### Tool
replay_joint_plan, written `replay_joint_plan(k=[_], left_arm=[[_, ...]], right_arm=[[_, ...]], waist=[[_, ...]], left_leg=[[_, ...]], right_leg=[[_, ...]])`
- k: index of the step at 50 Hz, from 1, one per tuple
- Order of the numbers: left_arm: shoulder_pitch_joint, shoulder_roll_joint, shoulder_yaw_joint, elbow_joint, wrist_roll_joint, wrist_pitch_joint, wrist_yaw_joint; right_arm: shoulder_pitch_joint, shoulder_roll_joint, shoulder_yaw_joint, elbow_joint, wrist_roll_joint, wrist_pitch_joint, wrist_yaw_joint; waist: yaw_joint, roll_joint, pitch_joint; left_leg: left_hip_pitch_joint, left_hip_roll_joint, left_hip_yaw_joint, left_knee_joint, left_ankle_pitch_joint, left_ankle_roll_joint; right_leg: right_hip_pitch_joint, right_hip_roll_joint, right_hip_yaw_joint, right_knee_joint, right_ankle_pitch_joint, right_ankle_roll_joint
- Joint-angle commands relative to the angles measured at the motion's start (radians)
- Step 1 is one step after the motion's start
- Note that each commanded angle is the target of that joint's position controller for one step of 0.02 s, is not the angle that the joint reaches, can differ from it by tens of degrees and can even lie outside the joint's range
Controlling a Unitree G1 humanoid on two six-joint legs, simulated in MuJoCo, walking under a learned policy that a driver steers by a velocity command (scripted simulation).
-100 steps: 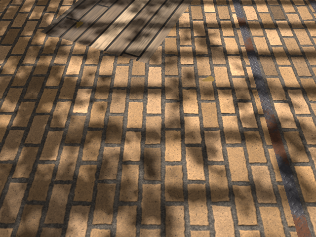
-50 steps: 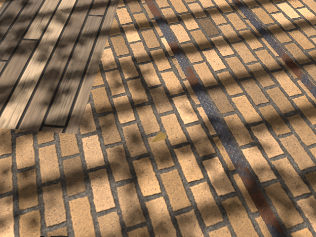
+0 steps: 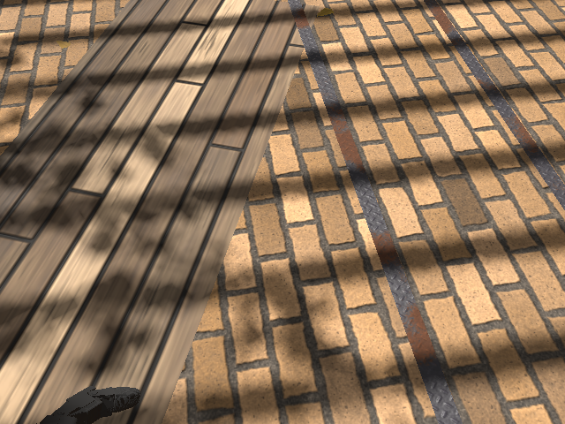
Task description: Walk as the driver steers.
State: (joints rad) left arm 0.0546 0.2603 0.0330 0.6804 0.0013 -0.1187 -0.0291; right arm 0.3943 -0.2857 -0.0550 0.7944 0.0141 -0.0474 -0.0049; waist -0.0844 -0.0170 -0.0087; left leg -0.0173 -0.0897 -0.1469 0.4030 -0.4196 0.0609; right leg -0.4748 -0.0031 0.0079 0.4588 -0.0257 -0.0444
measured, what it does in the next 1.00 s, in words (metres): walks ahead: left foot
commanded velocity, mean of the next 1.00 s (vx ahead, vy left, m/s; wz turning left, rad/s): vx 0.50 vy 0.00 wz -0.17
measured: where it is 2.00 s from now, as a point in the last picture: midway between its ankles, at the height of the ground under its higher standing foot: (325, 205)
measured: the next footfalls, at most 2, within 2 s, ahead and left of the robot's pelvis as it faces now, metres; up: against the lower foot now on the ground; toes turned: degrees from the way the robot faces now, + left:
left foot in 0.54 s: +0.45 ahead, +0.13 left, +0.00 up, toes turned +1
right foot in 1.08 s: +0.68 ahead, -0.17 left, +0.00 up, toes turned -20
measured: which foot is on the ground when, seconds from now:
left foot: down 0.00-0.02, up 0.04-0.52, down 0.54-1.00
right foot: down 0.00-0.54, up 0.56-1.00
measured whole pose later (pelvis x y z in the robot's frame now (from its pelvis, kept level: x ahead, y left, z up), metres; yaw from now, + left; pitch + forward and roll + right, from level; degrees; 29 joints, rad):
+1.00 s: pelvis +0.51 +0.00 +0.01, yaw -14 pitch +1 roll +3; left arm 0.11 0.26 0.05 0.72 -0.02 -0.02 -0.05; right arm 0.32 -0.28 -0.08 0.86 0.01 -0.07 -0.01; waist -0.08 -0.03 0.02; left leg 0.07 0.00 0.26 0.24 -0.33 -0.02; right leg -0.63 -0.10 -0.01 0.68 -0.04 -0.04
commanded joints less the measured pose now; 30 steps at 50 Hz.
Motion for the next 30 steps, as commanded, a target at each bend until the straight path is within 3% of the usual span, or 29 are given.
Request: replay_joint_plan(k=[1,2,3,4,5,6,7,10,13,17,20,22,24,25,26,27,28,29,30], left_arm=[[0.33,0.237,0.08,-0.005,0.014,-0.018,0.013],[0.393,0.269,0.092,0.035,0.004,-0.005,0.005],[0.388,0.177,0.069,0.031,-0.018,0.0,0.004],[0.319,0.143,0.057,0.022,-0.017,0.007,0.008],[0.257,0.134,0.049,0.011,-0.006,0.013,0.008],[0.221,0.119,0.043,0.008,0.001,0.014,0.005],[0.204,0.111,0.038,0.008,0.009,0.012,0.004],[0.207,0.122,0.042,0.028,-0.004,0.003,0.002],[0.233,0.152,0.05,0.053,-0.007,0.009,0.012],[0.292,0.168,0.051,0.089,-0.018,0.022,0.019],[0.346,0.178,0.052,0.12,-0.023,0.035,0.021],[0.358,0.186,0.055,0.135,-0.025,0.046,0.025],[0.355,0.197,0.06,0.145,-0.026,0.057,0.03],[0.335,0.206,0.061,0.144,-0.027,0.061,0.033],[0.323,0.194,0.055,0.14,-0.025,0.064,0.034],[0.309,0.146,0.034,0.112,-0.005,0.06,0.035],[0.448,0.028,-0.002,0.099,-0.009,0.04,0.03],[0.411,0.115,0.018,0.12,-0.029,0.028,0.027],[0.32,0.172,0.039,0.09,-0.049,0.024,0.025]], right_arm=[[-0.025,-0.085,-0.008,-0.083,-0.027,-0.01,-0.005],[0.112,-0.02,0.01,-0.078,-0.002,-0.028,0.001],[0.051,-0.112,-0.005,-0.069,0.011,-0.036,0.004],[-0.058,-0.144,-0.015,-0.095,0.018,-0.041,0.009],[-0.115,-0.132,-0.013,-0.108,0.008,-0.042,0.008],[-0.136,-0.121,-0.016,-0.114,-0.006,-0.042,0.009],[-0.117,-0.106,-0.017,-0.113,-0.008,-0.038,0.01],[-0.098,-0.066,-0.01,-0.107,-0.008,-0.023,0.007],[-0.192,-0.047,-0.002,-0.136,-0.015,-0.024,0.004],[-0.32,-0.025,0.007,-0.163,-0.008,-0.037,0.017],[-0.405,-0.031,0.006,-0.194,0.002,-0.044,0.032],[-0.435,-0.041,0.003,-0.213,0.004,-0.05,0.044],[-0.411,-0.061,-0.005,-0.215,0.001,-0.055,0.049],[-0.345,-0.081,-0.016,-0.2,-0.003,-0.059,0.047],[-0.207,-0.122,-0.039,-0.161,-0.008,-0.06,0.038],[-0.02,-0.194,-0.061,-0.129,-0.024,-0.059,0.025],[0.047,-0.268,-0.078,-0.111,-0.029,-0.049,0.023],[0.07,-0.175,-0.056,-0.111,-0.02,-0.044,0.021],[0.01,-0.138,-0.042,-0.11,-0.017,-0.044,0.018]], waist=[[0.195,-0.015,-0.284],[0.144,-0.315,-0.372],[0.181,-0.187,-0.283],[0.181,-0.101,-0.14],[0.154,-0.023,-0.064],[0.13,-0.008,-0.017],[0.102,-0.039,-0.013],[0.076,-0.066,-0.011],[0.096,-0.044,0.011],[0.146,-0.045,0.032],[0.175,-0.048,0.055],[0.17,-0.055,0.065],[0.142,-0.066,0.05],[0.095,-0.071,0.015],[0.025,-0.054,-0.072],[-0.05,0.019,-0.226],[-0.004,0.281,-0.372],[-0.043,0.235,-0.382],[-0.038,0.176,-0.221]], left_leg=[[-0.25,0.126,-0.03,0.491,0.548,0.045],[-0.609,-0.011,0.028,0.785,-0.117,-0.017],[-0.734,0.046,-0.038,0.88,-0.146,-0.015],[-0.778,0.092,-0.006,0.884,-0.049,-0.015],[-0.749,0.136,0.034,0.841,0.033,-0.021],[-0.725,0.162,0.048,0.783,0.081,-0.029],[-0.673,0.185,0.051,0.75,0.11,-0.034],[-0.638,0.202,0.08,0.661,0.151,-0.06],[-0.673,0.212,0.094,0.499,0.292,-0.079],[-0.613,0.18,0.124,0.264,0.482,-0.074],[-0.612,0.16,0.131,0.181,0.489,-0.061],[-0.622,0.151,0.128,0.14,0.43,-0.038],[-0.551,0.133,0.133,0.104,0.36,-0.013],[-0.44,0.107,0.153,0.074,0.345,0.004],[-0.232,0.095,0.165,0.054,0.37,0.031],[0.083,0.251,0.016,0.106,0.427,0.094],[0.443,0.502,-0.413,0.045,0.26,0.238],[0.415,0.509,-0.537,-0.045,0.124,0.231],[0.289,0.477,-0.387,-0.071,0.123,0.186]], right_leg=[[0.598,-0.215,0.231,0.037,0.076,-0.151],[0.868,-0.392,0.65,-0.062,-0.136,-0.293],[0.822,-0.374,0.695,-0.126,-0.34,-0.258],[0.689,-0.34,0.557,-0.152,-0.332,-0.216],[0.554,-0.299,0.457,-0.18,-0.23,-0.198],[0.463,-0.263,0.395,-0.209,-0.142,-0.195],[0.404,-0.237,0.347,-0.233,-0.079,-0.19],[0.334,-0.209,0.245,-0.282,0.05,-0.206],[0.334,-0.195,0.17,-0.308,0.129,-0.198],[0.346,-0.163,0.091,-0.304,0.115,-0.159],[0.412,-0.198,0.107,-0.28,0.09,-0.156],[0.476,-0.231,0.123,-0.245,0.115,-0.145],[0.508,-0.246,0.14,-0.189,0.201,-0.126],[0.499,-0.229,0.131,-0.114,0.329,-0.112],[0.449,-0.179,0.1,0.037,0.414,-0.088],[0.258,-0.119,0.061,0.313,0.22,-0.05],[-0.146,0.04,0.009,0.679,-0.396,0.019],[-0.249,0.021,0.136,0.815,-0.55,0.019],[-0.31,-0.022,0.131,0.849,-0.476,0.016]])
